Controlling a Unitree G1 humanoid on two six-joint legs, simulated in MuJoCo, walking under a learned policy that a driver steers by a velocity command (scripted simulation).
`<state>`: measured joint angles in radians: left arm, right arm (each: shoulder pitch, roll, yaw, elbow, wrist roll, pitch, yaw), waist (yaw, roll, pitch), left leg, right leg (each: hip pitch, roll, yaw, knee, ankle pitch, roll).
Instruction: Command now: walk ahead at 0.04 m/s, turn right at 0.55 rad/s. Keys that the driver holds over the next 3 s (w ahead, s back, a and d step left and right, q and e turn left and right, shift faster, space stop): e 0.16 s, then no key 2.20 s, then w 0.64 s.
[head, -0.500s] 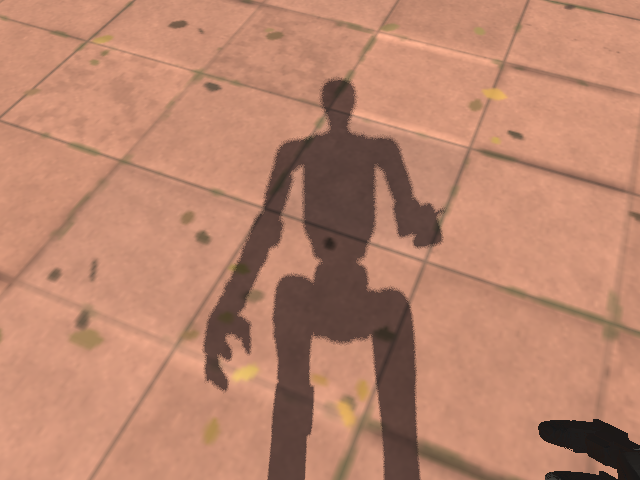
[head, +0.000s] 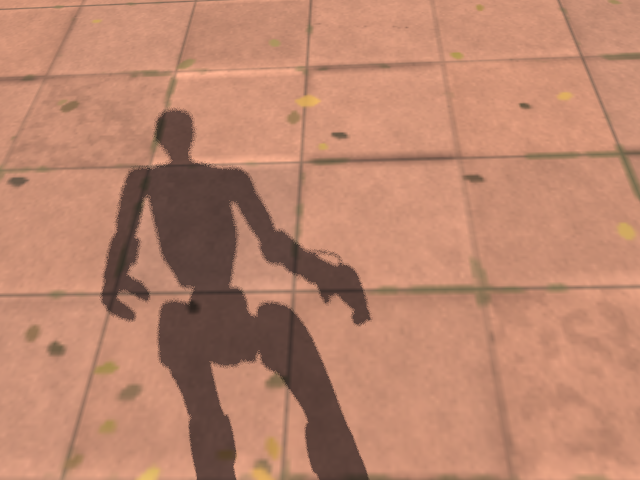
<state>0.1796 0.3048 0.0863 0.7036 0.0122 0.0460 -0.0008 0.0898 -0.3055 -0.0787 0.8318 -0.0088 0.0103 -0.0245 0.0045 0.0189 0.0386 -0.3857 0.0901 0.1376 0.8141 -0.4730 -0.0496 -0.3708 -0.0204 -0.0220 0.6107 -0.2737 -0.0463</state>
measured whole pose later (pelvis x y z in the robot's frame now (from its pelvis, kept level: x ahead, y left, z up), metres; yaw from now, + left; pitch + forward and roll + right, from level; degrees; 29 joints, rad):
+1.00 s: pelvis +0.02 +0.03 +0.01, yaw -11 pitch -2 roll +0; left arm 0.22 0.24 0.04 0.83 0.01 0.01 0.03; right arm 0.13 -0.26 -0.02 0.97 -0.01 -0.01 -0.01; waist -0.01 0.00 0.04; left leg -0.20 0.00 -0.01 0.52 -0.28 0.00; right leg -0.21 0.02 0.08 0.52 -0.28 0.01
